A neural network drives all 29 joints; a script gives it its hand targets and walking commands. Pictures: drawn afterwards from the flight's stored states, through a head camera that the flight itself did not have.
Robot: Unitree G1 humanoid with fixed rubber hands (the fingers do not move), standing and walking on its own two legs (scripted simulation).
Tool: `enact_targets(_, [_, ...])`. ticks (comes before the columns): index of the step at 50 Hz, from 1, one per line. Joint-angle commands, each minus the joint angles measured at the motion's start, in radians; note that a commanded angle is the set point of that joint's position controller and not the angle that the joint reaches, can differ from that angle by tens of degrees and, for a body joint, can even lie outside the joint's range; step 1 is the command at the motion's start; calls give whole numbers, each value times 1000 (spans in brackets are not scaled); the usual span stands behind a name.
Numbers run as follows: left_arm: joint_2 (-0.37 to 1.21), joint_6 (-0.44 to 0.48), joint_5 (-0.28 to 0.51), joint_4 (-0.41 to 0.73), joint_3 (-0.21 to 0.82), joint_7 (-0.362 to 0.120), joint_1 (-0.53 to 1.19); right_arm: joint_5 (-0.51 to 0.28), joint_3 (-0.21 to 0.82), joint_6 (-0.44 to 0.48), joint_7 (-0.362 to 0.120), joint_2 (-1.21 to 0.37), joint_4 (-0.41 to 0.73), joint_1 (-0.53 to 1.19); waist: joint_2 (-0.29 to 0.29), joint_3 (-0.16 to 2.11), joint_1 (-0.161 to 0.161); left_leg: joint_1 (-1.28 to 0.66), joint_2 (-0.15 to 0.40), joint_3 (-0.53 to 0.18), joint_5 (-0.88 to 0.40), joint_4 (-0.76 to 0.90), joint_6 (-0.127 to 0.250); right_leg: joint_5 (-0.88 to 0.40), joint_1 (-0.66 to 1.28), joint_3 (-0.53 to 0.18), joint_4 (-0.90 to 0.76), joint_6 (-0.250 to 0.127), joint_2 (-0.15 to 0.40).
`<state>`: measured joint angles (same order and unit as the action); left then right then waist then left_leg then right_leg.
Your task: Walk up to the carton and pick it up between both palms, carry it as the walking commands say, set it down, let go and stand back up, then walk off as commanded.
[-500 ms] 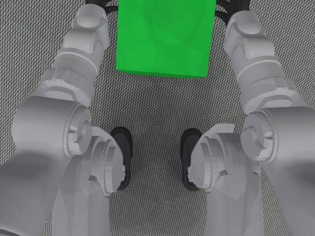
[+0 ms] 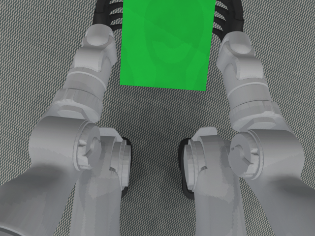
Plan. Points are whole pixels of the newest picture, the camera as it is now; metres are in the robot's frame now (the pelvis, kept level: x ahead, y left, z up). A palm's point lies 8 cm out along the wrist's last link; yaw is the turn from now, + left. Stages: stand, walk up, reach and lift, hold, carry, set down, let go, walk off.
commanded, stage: reach and lift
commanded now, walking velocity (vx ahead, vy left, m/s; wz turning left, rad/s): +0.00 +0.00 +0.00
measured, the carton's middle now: (164, 39) +0.53 -0.02 -0.21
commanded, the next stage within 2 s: none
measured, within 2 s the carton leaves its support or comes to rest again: neither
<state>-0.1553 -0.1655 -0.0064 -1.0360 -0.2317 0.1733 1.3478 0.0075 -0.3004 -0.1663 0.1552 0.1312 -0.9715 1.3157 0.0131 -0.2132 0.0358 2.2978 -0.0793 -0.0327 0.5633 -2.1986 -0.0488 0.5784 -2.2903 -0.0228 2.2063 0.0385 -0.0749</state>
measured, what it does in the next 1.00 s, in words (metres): rises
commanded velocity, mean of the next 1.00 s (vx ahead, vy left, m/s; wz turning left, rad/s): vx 0.00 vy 0.00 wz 0.00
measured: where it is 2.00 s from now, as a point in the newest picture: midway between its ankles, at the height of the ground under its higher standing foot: (155, 177)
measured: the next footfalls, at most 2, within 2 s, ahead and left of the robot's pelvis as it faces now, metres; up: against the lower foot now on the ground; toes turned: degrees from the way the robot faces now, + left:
none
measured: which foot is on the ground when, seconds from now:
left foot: down 0.00-1.00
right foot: down 0.00-1.00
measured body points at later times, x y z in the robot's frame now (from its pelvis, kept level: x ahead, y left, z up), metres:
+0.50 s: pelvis +0.00 +0.00 +0.04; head +0.33 -0.01 +0.34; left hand +0.54 +0.10 -0.10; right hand +0.53 -0.16 -0.09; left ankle +0.11 +0.12 -0.33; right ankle +0.11 -0.12 -0.33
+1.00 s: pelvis +0.00 +0.00 +0.08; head +0.30 +0.00 +0.42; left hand +0.52 +0.11 -0.02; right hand +0.51 -0.15 -0.01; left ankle +0.11 +0.12 -0.33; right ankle +0.11 -0.12 -0.33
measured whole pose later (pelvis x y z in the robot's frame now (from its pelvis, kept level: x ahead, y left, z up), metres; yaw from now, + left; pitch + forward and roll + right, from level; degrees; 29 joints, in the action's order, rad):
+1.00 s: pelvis +0.00 +0.00 +0.08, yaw +0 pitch +43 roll +0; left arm 0.01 -0.32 -0.21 -0.75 -0.40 0.14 1.15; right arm 0.22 -0.49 -0.31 0.13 -0.04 -0.70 1.14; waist 0.00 0.03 0.03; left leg 2.14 -0.07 -0.04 0.52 -1.91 -0.04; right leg 0.53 -2.13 -0.04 1.92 0.04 -0.08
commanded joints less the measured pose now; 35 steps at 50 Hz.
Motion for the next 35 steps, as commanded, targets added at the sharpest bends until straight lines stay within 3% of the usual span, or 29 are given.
enact_targets(1, [1037, 29, 72, 214, 311, -270, 621, -37, 344, 5, -282, -1003, 140, 589, 4, 1201, 37, -593, -100, 104, -273, 161, 38, -324, 605, 85, -201, -15, -90])
enact_targets(5, [1049, 5, 54, 233, 317, -266, 646, -14, 337, -23, -290, -1022, 144, 593, 9, 1218, 42, -623, -102, 103, -246, 190, 33, -281, 590, 94, -226, -15, -87])
enact_targets(17, [1094, -42, 16, 294, 341, -262, 637, -4, 381, -78, -303, -1106, 199, 589, 5, 1333, 6, -689, -102, 109, -282, 246, 30, -308, 630, 96, -286, -6, -92])
enact_targets(28, [1145, -63, 1, 344, 372, -270, 561, 15, 399, -100, -292, -1161, 243, 510, 1, 1425, 11, -715, -108, 107, -340, 294, 28, -385, 702, 89, -336, -2, -104])
enact_targets(35, [1166, -83, -16, 350, 370, -266, 527, 26, 396, -119, -285, -1188, 243, 478, 3, 1403, 4, -729, -111, 102, -310, 349, 28, -355, 710, 85, -388, -4, -109])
